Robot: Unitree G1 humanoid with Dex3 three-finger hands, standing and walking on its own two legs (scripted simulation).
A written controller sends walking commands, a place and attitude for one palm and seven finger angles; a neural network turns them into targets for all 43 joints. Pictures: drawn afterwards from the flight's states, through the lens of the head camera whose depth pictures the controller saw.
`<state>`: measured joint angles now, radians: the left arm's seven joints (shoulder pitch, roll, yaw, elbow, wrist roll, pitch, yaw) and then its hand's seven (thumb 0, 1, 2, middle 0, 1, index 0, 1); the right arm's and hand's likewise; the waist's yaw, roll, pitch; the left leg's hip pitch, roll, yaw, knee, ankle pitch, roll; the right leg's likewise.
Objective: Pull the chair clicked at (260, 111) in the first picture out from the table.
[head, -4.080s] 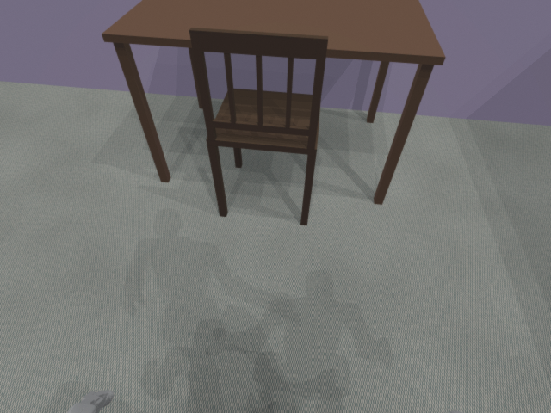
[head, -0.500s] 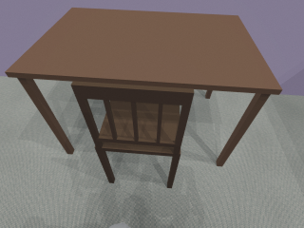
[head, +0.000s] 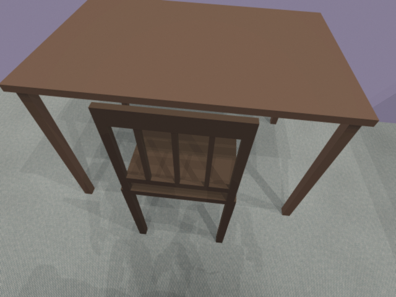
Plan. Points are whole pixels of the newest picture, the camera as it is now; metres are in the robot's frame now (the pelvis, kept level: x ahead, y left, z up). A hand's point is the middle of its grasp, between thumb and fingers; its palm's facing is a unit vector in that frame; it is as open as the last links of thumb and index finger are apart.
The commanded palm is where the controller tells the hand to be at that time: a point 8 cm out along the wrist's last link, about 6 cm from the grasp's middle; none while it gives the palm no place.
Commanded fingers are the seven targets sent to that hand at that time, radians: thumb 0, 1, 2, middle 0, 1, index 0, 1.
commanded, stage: come to a stop and stand still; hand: left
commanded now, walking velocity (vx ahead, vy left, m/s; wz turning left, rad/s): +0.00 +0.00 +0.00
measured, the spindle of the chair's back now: (176, 159) +0.49 +0.10 -0.10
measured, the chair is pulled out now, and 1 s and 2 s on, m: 0.00 0.00 0.00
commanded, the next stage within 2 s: look again from close up in 1.20 s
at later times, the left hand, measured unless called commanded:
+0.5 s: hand out of the picture -0.03 +0.08 -0.18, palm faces +0.08 -0.99 -0.15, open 7.4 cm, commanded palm none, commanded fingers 0.00 0.90 0.90 -0.20 -0.30 -0.20 -0.30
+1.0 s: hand out of the picture +0.01 +0.12 -0.17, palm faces +0.09 -0.98 -0.17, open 7.4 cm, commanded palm none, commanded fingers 0.00 0.90 0.90 -0.20 -0.30 -0.20 -0.30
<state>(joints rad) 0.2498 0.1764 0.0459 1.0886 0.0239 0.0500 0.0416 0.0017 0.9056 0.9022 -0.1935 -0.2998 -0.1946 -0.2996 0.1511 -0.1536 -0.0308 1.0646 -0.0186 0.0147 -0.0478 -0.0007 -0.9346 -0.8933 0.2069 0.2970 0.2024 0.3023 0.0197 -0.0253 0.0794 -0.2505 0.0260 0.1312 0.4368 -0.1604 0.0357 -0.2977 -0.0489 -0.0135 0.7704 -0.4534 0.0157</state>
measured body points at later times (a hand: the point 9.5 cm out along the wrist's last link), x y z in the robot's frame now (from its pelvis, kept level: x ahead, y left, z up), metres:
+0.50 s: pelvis -0.01 -0.07 +0.00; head +0.00 -0.07 +0.45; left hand -0.03 +0.14 -0.16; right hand -0.07 -0.27 -0.16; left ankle +0.03 +0.10 -0.74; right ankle -0.02 -0.14 -0.74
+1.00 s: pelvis +0.03 -0.04 +0.00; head +0.04 -0.04 +0.45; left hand +0.01 +0.17 -0.16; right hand +0.04 -0.26 -0.16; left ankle +0.03 +0.10 -0.74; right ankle -0.02 -0.14 -0.74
